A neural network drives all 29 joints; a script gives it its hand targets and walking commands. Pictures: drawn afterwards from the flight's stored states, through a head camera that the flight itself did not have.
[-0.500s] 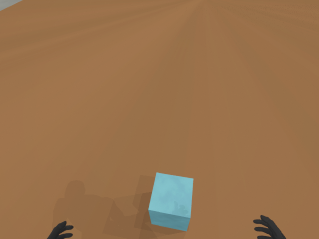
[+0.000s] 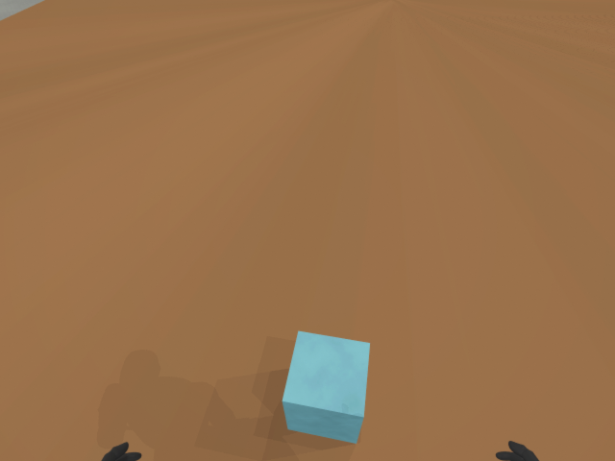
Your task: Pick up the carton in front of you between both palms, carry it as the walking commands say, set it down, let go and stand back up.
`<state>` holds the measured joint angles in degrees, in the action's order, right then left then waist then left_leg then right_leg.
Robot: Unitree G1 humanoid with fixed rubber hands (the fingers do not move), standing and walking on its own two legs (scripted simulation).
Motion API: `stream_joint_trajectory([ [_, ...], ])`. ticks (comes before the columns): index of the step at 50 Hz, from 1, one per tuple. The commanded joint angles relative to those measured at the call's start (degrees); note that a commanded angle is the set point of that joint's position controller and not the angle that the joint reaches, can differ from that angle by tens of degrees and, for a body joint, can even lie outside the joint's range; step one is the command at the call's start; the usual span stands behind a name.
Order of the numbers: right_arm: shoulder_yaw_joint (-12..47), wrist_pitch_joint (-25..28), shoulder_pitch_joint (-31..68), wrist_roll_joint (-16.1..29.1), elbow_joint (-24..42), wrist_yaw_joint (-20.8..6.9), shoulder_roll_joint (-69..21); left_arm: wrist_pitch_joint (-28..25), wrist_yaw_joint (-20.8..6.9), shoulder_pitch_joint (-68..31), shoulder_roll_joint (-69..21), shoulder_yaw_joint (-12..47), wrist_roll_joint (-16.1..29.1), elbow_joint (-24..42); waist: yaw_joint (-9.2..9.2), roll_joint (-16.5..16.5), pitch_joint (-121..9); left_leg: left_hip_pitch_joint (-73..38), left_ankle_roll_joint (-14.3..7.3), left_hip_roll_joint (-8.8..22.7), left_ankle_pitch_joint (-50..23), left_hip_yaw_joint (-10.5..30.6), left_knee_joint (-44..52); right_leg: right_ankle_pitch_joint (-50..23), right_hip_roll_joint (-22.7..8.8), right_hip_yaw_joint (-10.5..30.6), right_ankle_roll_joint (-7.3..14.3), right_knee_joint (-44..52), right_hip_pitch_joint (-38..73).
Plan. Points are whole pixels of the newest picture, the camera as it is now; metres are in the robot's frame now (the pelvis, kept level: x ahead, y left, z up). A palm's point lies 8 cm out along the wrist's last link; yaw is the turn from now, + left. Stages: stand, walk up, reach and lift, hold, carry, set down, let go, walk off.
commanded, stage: stand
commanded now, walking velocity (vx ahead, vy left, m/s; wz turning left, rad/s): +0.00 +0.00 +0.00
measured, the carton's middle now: (327, 387) +0.46 -0.03 -0.65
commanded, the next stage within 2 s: none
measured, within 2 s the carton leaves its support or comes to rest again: neither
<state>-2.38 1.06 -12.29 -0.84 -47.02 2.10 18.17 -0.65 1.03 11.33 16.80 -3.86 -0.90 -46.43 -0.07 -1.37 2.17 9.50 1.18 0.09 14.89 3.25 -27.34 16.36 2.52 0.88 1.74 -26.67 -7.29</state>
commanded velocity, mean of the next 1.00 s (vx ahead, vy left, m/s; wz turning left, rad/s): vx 0.00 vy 0.00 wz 0.00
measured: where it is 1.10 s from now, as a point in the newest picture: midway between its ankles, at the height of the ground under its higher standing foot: outside the picture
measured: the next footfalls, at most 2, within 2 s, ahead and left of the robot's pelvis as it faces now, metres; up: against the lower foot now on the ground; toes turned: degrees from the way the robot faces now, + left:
none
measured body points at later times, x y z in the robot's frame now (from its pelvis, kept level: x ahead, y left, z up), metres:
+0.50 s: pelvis -0.02 +0.01 +0.00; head -0.02 +0.00 +0.45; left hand +0.09 +0.30 -0.11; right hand +0.07 -0.29 -0.12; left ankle +0.00 +0.13 -0.74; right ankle -0.02 -0.10 -0.74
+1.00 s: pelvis -0.02 +0.01 +0.01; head -0.02 +0.01 +0.46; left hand +0.07 +0.31 -0.11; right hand +0.06 -0.29 -0.12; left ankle +0.00 +0.13 -0.74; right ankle -0.02 -0.10 -0.74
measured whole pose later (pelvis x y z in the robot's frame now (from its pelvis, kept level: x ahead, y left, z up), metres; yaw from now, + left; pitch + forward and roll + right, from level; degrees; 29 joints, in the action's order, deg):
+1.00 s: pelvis -0.02 +0.01 +0.01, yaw -1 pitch -3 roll +0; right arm -1.6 1.5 -10.1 -0.1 -56.5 1.6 20.0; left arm -1.3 1.3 9.7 19.4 -2.0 0.0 -56.5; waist -0.1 -0.6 2.6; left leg 7.9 0.3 -0.5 9.9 2.1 -21.2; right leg 11.6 1.6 2.1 0.6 -21.3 -6.3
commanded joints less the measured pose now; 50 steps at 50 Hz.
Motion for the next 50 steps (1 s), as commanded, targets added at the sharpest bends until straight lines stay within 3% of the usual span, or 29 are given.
stream_joint_trajectory([
  [1,-1.7,0.8,1.0,0.1,2.6,0.2,7.8,-0.8,0.2,-1.5,8.4,-1.8,0.1,2.8,-0.01,1.3,-0.9,-0.7,-1.7,4.5,-10.3,3.8,3.7,-9.7,-6.6,6.0,-1.1,5.8,-2.2],
  [20,-1.2,0.9,1.5,0.4,-2.4,-0.1,9.2,-1.0,0.2,-2.2,10.0,-0.9,0.6,-2.5,-0.02,1.2,0.2,-0.6,-1.7,5.2,-7.4,4.5,7.1,-6.0,-7.3,6.8,-1.0,8.3,-1.9],
  [50,-0.9,1.0,3.2,0.8,-7.1,-0.3,10.5,-1.3,0.5,-2.8,11.6,0.3,1.0,-7.6,-0.03,1.2,-0.2,-1.7,-1.7,6.0,-7.2,4.6,9.9,-7.1,-8.2,7.3,-1.0,9.9,-1.5],
])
